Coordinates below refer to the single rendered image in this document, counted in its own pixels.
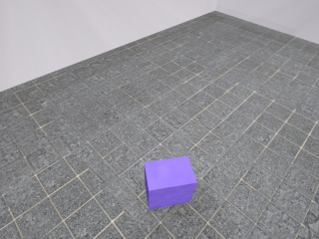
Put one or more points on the carton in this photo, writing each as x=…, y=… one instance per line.
x=169, y=181

